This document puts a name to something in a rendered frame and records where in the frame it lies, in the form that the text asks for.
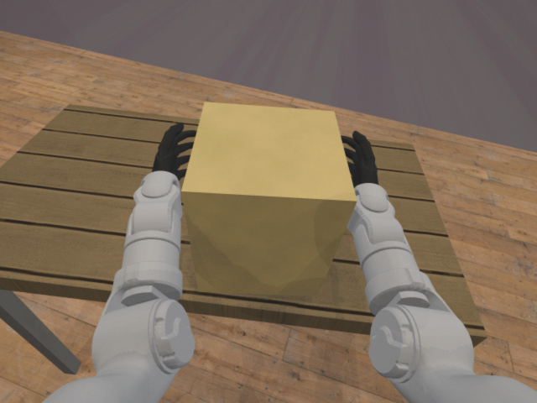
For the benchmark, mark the carton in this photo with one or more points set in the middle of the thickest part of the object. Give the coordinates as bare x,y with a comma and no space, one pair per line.
267,196

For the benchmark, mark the robot right forearm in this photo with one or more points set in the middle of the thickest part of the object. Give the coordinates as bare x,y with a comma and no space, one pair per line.
386,259

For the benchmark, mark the left robot hand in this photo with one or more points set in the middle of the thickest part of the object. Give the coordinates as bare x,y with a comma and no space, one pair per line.
166,158

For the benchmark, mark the robot right upper arm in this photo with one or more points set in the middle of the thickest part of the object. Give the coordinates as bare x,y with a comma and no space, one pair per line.
428,356

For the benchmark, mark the robot left upper arm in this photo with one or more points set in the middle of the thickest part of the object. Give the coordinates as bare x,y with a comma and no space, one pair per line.
137,352

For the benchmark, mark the table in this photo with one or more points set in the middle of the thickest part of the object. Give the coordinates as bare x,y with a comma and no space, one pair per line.
66,197

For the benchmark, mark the right robot hand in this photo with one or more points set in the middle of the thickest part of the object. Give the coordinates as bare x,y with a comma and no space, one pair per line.
364,169

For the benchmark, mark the robot left forearm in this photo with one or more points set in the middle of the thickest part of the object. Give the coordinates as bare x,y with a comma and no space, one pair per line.
150,268

